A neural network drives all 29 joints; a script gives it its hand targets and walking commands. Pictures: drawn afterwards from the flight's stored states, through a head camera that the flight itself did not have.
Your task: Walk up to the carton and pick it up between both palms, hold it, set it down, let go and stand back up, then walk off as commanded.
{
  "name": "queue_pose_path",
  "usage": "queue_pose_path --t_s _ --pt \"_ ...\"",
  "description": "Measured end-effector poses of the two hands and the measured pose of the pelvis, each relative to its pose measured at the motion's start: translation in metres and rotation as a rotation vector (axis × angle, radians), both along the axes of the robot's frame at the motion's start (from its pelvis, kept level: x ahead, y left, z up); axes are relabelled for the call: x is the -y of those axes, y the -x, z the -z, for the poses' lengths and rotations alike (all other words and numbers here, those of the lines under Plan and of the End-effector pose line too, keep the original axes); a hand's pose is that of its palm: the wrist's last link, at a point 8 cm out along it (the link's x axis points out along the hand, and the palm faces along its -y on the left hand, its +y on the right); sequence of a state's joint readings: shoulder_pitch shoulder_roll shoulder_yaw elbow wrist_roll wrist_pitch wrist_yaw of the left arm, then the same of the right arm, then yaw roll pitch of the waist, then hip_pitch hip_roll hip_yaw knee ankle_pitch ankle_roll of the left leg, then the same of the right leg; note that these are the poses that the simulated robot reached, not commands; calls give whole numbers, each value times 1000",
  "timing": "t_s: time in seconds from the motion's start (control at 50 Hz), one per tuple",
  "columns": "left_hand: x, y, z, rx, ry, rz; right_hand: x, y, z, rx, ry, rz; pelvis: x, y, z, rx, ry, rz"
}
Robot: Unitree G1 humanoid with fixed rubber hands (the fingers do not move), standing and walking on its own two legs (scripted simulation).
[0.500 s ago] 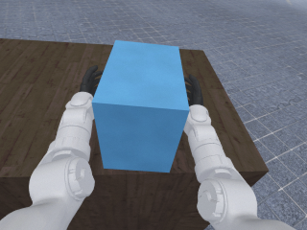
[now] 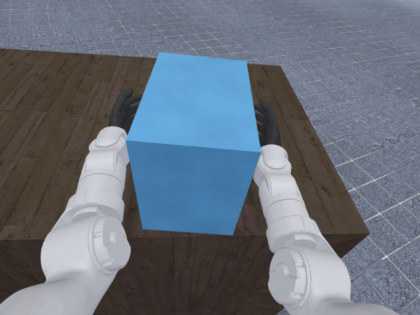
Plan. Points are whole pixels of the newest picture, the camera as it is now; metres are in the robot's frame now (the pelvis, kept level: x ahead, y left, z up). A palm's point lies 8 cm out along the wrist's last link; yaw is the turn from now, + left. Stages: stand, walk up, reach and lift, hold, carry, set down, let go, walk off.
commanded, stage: set down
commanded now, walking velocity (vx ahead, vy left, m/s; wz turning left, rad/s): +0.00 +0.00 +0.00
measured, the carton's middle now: (195, 143) +0.44 -0.03 +0.10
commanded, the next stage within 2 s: none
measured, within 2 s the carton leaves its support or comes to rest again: neither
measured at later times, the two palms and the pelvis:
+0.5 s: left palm (124, 135) +0.46 +0.11 +0.12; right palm (263, 156) +0.39 -0.16 +0.10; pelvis +0.00 +0.01 +0.00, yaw +0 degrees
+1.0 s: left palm (86, 178) +0.36 +0.17 +0.11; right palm (286, 190) +0.30 -0.18 +0.11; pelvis -0.04 +0.01 +0.00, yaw +0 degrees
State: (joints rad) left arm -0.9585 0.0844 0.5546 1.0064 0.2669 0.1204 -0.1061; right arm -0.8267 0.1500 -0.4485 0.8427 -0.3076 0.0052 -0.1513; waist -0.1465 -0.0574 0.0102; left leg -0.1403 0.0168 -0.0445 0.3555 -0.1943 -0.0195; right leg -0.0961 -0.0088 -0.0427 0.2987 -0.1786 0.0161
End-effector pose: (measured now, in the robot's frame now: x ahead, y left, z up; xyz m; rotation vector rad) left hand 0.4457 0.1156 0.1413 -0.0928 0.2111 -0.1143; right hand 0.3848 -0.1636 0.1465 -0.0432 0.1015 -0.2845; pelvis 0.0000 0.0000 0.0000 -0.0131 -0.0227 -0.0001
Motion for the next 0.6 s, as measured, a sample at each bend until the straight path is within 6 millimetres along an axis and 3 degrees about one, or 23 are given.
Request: queue_pose_path --t_s 0.22,0.42,0.6 --pt "-1 -2 1 13 -36 11 1 0 3 9 3 -5 0 1 0 1 0 0" --pt "2 -8 26 -36 -236 21 -1 -1 47 -100 -148 64 -2 -2 1 -9 4 1" --pt "-8 -7 21 -21 -236 18 -2 -5 33 -66 -116 74 -13 -7 2 -28 20 2"
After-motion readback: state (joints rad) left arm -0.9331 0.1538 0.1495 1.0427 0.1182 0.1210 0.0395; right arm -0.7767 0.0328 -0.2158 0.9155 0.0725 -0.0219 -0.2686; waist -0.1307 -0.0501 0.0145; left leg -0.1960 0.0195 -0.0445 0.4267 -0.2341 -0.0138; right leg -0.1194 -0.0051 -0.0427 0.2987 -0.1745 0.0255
